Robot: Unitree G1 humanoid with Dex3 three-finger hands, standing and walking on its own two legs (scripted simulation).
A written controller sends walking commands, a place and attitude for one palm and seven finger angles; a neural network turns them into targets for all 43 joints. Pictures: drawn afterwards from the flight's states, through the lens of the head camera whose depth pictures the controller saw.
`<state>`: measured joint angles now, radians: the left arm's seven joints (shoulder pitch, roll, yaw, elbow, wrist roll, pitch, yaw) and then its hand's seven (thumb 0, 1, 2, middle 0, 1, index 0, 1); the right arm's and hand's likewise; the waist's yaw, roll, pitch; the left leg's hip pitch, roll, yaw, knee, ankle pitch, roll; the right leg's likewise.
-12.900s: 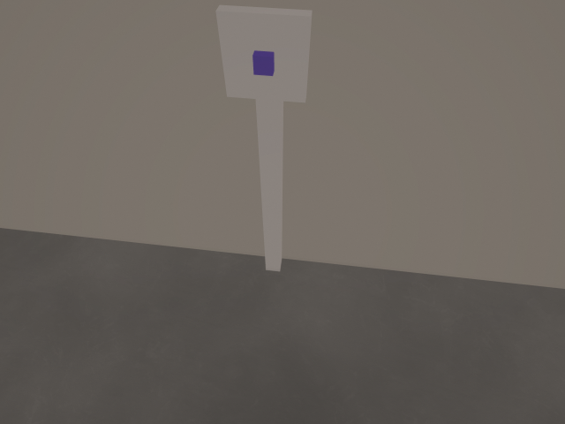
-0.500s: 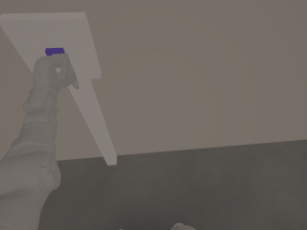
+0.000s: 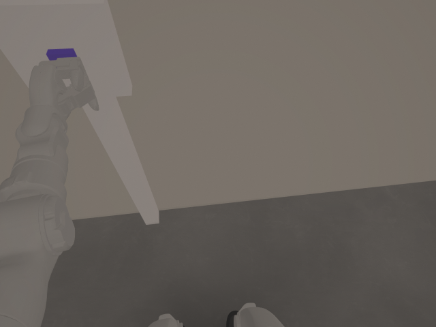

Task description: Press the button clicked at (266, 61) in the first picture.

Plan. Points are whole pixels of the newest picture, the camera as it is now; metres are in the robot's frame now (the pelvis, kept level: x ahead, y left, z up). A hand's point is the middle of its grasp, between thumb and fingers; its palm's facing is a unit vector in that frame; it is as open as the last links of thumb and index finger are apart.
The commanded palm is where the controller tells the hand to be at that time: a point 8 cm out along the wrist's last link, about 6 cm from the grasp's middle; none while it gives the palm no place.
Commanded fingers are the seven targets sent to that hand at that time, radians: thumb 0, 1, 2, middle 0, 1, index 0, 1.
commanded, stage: pull the fist back off the button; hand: left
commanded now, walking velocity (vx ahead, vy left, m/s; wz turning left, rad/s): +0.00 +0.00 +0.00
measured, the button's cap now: (66, 59) +0.55 +0.22 +0.16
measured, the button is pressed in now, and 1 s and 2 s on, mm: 7 0 0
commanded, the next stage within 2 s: draw the hand back to the body in 0.94 s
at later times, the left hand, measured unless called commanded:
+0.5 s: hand (90, 101) +0.48 +0.18 +0.13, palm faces +0.05 -1.00 +0.01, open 3.2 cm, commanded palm +0.44 +0.23 +0.13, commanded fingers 0.00 0.90 0.90 -1.30 -1.50 -1.30 -1.50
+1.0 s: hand (76, 132) +0.41 +0.19 +0.13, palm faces +0.07 -1.00 -0.01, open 3.1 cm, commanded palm +0.39 +0.24 +0.13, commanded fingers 0.00 0.90 0.90 -1.30 -1.50 -1.30 -1.50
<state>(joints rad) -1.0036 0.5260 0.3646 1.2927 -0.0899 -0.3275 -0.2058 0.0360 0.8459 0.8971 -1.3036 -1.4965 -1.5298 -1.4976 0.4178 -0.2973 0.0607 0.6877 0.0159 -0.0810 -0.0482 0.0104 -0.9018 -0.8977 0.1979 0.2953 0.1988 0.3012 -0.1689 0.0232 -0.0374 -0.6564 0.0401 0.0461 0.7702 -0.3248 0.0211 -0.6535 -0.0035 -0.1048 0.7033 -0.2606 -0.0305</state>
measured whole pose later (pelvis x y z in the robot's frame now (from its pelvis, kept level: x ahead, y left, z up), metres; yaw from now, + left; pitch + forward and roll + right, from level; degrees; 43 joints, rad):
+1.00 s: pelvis +0.05 +0.00 +0.02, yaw +1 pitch +3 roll +0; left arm -0.33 0.26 0.23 0.44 -0.21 -0.09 -0.17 0.01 0.89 0.90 -1.31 -1.50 -1.30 -1.50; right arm 0.21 -0.25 0.06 0.59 0.04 -0.06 -0.06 0.01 -0.90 -0.90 0.20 0.30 0.20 0.30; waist 0.00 0.03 -0.04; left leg -0.32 0.02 0.05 0.61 -0.35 0.01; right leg -0.34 -0.01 -0.10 0.59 -0.31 -0.03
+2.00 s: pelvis +0.05 +0.01 +0.04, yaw +0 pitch -5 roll +0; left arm 0.35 0.29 0.21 -0.33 -0.06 -0.08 0.10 0.01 0.89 0.90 -1.31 -1.50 -1.31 -1.50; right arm 0.19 -0.22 0.05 0.64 -0.01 -0.08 -0.06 0.02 -0.90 -0.90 0.20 0.30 0.20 0.30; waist 0.05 0.08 0.03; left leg -0.04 0.00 0.06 0.38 -0.24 0.02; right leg -0.06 -0.01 -0.09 0.36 -0.20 -0.01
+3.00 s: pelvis +0.02 +0.02 +0.03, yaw +0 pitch +1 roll -1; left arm 0.65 0.40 0.34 -0.59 -0.05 -0.16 0.11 0.01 0.88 0.89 -1.31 -1.50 -1.31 -1.50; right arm 0.19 -0.24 -0.01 0.55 0.00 0.01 -0.07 0.02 -0.90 -0.90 0.20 0.30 0.20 0.30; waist -0.01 0.03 0.03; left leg -0.26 -0.01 0.07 0.49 -0.24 0.05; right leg -0.27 -0.03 -0.08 0.44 -0.18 0.01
